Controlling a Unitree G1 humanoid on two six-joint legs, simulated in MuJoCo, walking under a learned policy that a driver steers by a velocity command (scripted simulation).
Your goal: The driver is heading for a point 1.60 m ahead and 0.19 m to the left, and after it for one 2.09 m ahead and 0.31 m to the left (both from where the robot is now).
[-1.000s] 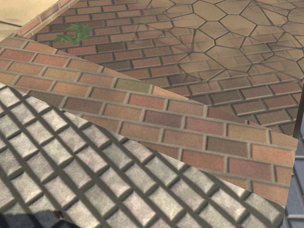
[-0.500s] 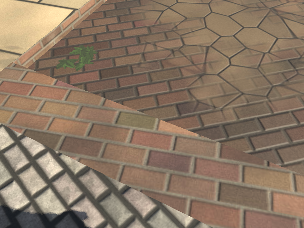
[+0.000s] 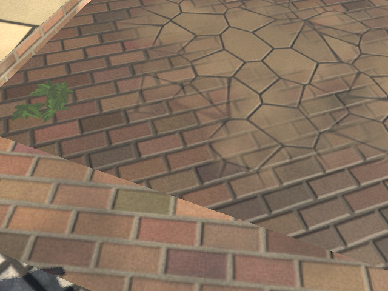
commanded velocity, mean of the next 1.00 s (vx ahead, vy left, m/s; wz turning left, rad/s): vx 0.07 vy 0.00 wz -0.17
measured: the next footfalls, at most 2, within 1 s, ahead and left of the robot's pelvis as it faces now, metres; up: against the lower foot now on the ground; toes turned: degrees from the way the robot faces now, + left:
right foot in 0.30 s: +0.20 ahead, -0.14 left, +0.00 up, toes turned -13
left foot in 0.68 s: +0.22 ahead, +0.10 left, +0.00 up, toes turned -16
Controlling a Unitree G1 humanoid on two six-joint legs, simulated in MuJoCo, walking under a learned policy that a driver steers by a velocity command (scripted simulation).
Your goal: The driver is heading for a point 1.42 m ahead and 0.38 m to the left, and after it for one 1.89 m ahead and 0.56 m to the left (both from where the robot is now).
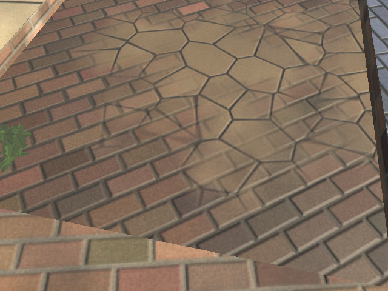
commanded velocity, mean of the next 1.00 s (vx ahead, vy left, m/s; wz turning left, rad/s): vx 0.00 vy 0.00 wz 0.36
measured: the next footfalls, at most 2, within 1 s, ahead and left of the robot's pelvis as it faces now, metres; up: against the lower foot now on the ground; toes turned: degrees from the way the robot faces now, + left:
left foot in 0.20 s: +0.03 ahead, +0.15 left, +0.00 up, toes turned +13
right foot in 0.70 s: +0.10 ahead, -0.07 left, +0.00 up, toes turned +23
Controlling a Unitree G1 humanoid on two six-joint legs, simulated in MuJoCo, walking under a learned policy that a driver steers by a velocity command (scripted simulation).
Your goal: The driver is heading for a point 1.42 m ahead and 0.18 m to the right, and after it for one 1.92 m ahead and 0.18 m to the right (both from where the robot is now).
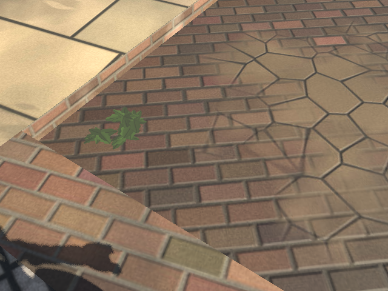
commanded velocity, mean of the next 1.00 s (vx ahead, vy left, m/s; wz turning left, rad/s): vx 0.26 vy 0.00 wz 0.01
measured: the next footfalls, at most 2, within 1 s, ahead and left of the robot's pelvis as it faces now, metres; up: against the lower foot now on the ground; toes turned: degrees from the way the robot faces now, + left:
right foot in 0.94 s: +0.43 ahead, -0.11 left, +0.00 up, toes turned -1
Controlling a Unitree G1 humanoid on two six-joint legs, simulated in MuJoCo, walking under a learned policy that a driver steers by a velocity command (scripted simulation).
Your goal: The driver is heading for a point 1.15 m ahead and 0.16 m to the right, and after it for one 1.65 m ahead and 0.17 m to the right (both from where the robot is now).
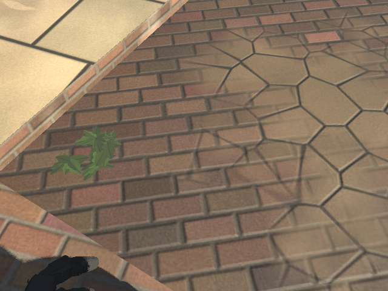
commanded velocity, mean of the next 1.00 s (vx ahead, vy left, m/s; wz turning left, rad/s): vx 0.12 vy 0.00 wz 0.00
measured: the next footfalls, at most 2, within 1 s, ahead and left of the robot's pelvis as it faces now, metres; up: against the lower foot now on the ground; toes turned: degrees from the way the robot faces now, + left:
left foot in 0.42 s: +0.31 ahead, +0.14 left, +0.00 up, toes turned -1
